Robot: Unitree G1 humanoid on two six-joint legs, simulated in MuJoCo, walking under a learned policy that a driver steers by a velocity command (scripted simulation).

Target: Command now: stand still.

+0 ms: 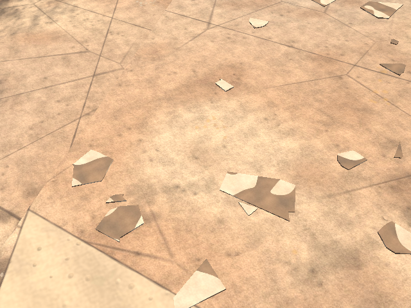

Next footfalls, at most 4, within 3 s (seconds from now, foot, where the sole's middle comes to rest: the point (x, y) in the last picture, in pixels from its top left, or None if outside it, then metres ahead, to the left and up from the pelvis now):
0.86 left None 0.13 0.15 -0.78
1.34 right None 0.51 -0.07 -0.78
1.88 left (174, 229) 0.80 0.16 -0.78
2.42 right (259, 190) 0.99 -0.17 -0.78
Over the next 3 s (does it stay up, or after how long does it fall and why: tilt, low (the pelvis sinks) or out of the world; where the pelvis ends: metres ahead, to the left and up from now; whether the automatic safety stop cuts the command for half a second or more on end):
stays up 1.20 -0.16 -0.02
